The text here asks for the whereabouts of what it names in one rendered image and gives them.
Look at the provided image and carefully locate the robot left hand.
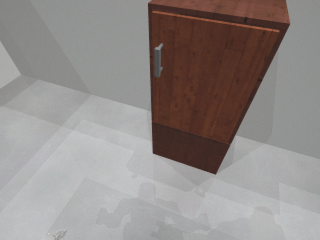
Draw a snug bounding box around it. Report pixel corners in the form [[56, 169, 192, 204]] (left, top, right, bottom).
[[41, 229, 67, 240]]

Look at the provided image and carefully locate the handle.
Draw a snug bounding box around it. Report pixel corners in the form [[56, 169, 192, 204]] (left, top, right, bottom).
[[154, 43, 164, 78]]

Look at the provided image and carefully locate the cupboard door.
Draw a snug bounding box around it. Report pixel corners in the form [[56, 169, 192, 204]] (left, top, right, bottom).
[[151, 11, 280, 143]]

